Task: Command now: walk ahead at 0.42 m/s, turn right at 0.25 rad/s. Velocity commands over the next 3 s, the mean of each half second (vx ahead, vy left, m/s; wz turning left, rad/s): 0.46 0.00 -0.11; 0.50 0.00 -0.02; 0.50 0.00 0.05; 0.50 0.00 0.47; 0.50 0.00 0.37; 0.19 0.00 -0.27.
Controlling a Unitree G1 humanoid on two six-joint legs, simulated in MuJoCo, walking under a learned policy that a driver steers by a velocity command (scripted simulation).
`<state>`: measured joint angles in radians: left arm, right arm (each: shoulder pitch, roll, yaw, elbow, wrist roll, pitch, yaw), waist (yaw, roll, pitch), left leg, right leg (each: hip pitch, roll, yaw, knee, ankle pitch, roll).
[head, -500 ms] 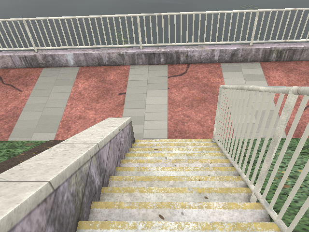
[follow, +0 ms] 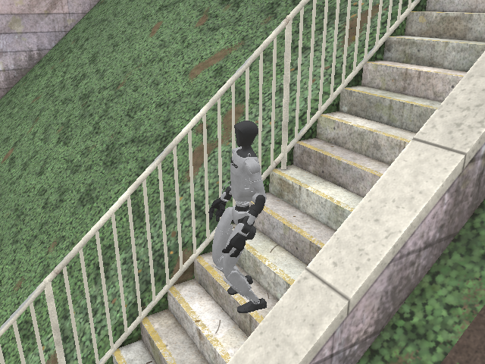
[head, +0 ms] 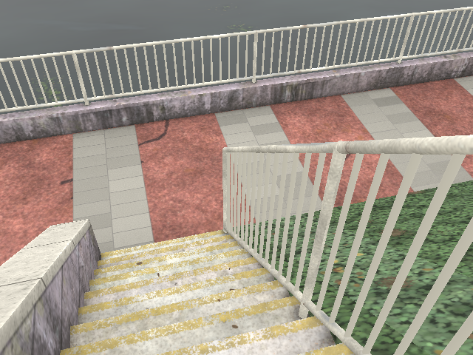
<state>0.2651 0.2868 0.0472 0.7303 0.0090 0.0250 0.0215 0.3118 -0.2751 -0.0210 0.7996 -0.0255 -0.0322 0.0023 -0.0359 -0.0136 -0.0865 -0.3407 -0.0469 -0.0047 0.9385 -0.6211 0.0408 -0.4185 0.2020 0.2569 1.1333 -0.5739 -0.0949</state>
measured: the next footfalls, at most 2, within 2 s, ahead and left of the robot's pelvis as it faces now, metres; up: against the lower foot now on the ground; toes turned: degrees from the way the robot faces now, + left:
right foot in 0.32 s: +0.20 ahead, -0.07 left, -0.20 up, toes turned +0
left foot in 0.76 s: +0.39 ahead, +0.14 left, -0.40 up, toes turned -1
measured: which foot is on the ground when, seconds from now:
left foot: down 0.00-0.34, up 0.36-0.74, down 0.76-1.00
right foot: up 0.00-0.30, down 0.32-0.76, up 0.78-1.00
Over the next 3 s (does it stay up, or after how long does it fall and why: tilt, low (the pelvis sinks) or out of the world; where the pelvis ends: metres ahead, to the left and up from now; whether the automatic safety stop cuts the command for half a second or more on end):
stays up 1.25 0.22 -1.15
